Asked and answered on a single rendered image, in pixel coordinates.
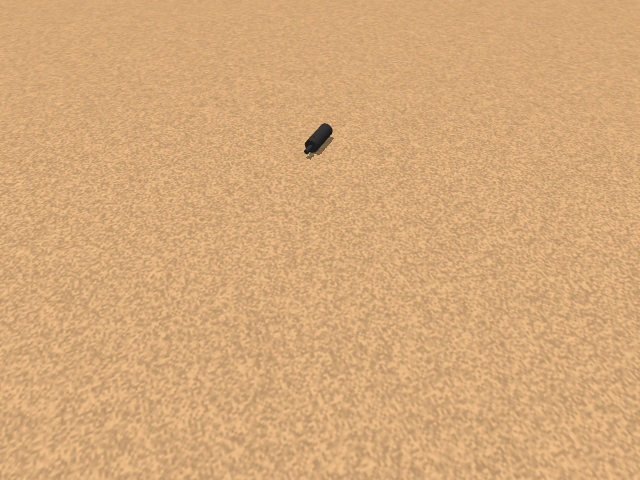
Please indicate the bottle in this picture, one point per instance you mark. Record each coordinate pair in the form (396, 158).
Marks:
(318, 138)

